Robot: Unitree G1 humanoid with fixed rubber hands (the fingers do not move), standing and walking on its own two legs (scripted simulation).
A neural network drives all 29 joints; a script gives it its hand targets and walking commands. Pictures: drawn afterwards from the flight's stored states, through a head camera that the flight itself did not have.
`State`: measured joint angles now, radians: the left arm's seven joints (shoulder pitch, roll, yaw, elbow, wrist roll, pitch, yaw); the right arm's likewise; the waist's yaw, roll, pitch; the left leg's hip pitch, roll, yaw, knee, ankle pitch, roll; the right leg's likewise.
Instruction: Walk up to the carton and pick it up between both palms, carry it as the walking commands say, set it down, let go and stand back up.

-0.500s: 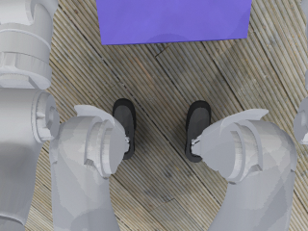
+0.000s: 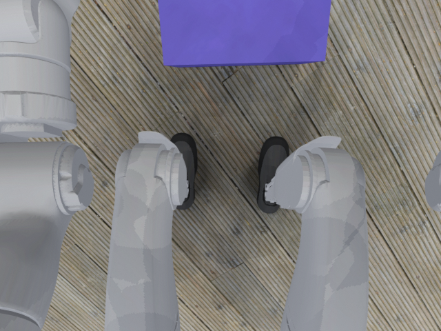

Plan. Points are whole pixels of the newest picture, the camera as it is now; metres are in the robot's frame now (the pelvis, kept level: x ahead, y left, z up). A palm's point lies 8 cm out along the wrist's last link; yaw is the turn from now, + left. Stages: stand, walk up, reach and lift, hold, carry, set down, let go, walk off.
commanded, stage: set down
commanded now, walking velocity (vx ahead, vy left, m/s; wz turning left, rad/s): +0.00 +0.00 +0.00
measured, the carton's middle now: out of the picture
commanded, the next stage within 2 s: let go in 0.78 s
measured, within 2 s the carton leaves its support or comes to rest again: neither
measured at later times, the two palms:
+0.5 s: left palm out of the picture +0.56 +0.22 +0.02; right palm out of the picture +0.57 -0.26 +0.02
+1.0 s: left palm out of the picture +0.51 +0.22 +0.10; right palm out of the picture +0.52 -0.27 +0.10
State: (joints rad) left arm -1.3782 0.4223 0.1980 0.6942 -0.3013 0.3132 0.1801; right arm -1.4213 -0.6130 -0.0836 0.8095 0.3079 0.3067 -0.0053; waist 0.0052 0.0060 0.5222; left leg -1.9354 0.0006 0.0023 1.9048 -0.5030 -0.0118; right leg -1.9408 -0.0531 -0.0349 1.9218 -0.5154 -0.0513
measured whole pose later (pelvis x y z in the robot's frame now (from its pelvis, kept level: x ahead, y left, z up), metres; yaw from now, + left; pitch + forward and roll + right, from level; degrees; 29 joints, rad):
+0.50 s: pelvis +0.00 +0.00 +0.12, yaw +0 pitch +29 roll +1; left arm -1.31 0.45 0.22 0.53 -0.28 0.44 0.15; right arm -1.36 -0.64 -0.15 0.67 0.26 0.42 0.06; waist 0.01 0.01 0.52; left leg -1.56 0.00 0.01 1.45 -0.39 -0.01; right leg -1.57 -0.04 -0.03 1.47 -0.41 -0.04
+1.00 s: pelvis +0.04 +0.00 +0.21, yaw +0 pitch +29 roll +1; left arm -0.94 0.36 0.21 0.48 -0.12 0.37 0.05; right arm -1.00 -0.54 -0.17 0.64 0.11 0.32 0.10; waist 0.01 0.00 0.37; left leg -1.26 -0.01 0.01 1.05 -0.29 -0.01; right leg -1.27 -0.03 -0.03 1.07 -0.30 -0.03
